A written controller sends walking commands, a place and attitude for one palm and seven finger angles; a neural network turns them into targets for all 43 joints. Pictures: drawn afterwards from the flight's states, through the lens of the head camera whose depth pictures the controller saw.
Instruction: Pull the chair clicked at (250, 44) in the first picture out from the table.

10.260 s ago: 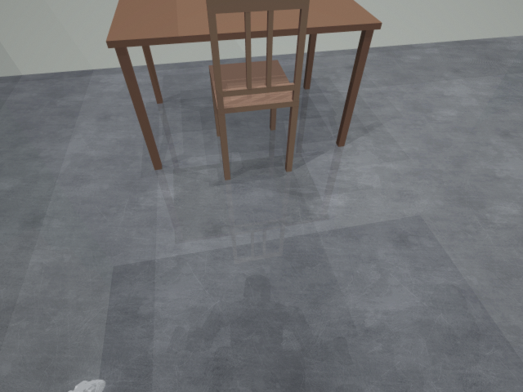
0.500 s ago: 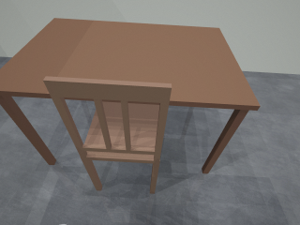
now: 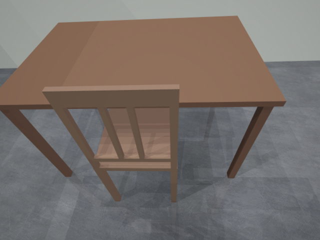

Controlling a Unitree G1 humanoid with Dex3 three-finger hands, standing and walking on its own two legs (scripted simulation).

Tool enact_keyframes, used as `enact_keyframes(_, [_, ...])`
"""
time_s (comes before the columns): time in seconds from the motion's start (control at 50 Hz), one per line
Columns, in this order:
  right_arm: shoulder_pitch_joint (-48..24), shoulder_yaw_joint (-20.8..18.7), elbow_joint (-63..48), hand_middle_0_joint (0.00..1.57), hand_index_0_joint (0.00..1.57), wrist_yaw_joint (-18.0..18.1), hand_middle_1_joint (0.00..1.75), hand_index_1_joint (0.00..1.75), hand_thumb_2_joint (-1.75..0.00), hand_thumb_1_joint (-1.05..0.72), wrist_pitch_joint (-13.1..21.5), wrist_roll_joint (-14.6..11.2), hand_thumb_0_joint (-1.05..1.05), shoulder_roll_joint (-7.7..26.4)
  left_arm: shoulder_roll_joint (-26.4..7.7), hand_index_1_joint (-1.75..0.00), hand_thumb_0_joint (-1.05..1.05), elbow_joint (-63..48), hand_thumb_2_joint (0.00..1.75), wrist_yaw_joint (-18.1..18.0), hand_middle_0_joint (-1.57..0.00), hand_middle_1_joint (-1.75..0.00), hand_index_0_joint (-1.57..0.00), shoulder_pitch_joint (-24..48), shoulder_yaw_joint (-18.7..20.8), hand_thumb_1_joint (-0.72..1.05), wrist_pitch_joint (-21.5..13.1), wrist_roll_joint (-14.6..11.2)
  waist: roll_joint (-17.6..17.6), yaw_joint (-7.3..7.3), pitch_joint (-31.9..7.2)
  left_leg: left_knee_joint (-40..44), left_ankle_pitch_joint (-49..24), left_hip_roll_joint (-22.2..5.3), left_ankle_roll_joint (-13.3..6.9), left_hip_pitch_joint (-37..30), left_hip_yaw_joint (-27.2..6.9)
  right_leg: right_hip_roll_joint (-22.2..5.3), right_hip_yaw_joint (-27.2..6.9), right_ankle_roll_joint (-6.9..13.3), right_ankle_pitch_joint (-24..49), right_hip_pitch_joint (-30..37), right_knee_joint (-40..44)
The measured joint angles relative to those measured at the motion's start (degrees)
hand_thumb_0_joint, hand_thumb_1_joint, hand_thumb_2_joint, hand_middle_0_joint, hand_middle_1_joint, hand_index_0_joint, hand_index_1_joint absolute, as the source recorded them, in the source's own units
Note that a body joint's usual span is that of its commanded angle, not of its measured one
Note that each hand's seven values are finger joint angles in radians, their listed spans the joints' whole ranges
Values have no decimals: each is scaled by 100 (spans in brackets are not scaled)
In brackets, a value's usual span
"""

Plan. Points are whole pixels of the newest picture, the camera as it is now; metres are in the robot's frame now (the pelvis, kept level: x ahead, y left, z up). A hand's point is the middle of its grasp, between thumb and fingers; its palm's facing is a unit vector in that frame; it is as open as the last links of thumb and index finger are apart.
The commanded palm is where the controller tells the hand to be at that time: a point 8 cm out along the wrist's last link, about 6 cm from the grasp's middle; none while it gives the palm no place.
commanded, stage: come to a stop and stand still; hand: left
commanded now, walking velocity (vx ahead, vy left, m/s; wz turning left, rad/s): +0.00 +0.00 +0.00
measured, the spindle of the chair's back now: (112, 135) +0.47 +0.21 -0.08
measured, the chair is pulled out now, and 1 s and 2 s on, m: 0.00 0.00 0.00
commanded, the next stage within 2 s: look again from close up in 0.38 s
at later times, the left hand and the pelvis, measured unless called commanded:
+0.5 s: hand out of the picture -0.02 +0.18 -0.16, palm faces -0.03 -0.96 -0.28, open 16.7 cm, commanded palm none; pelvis +0.01 -0.02 +0.00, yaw +0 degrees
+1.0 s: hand out of the picture -0.04 +0.14 -0.17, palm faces +0.02 -0.98 -0.19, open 16.3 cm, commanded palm none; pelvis +0.00 -0.03 +0.00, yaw +0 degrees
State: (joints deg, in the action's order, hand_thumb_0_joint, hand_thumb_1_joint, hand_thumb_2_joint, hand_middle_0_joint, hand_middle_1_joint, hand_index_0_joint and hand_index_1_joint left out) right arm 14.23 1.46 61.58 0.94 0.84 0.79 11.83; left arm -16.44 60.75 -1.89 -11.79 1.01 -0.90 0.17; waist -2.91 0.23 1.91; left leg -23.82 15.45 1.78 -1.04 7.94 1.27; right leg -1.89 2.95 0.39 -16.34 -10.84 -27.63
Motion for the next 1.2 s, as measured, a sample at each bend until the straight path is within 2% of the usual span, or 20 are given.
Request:
enact_keyframes(0.34, [-194, 1, 298, 19, 20, 11, 30, 30, -89, -91, -9, -39, 0, 64, 69, -30, -3, 351, 26, 35, -16, -30, -15, -308, -227, -60, -25, 88, 152, 68, 32, 264, -99, -154, 152, -184, -41, 161, 49, 142, 84, 176, 253])
enact_keyframes(0.82, [11, 3, 445, 19, 20, 97, 30, 30, -89, -92, 6, -60, 0, -278, 775, -30, -4, 506, 29, -5, -15, -30, -15, -699, -337, -51, -66, 94, 284, 114, 56, 239, -83, -252, 241, -180, -121, 257, 134, 232, 93, 238, 328])
enact_keyframes(1.2, [234, -9, 481, 19, 20, 121, 30, 30, -89, -91, 19, -58, 0, -468, 796, -30, -3, 476, 29, -40, -15, -30, -15, -761, -260, -50, -65, 78, 286, 95, 34, 161, -84, -262, 245, -132, -124, 264, 138, 245, 107, 201, 275])
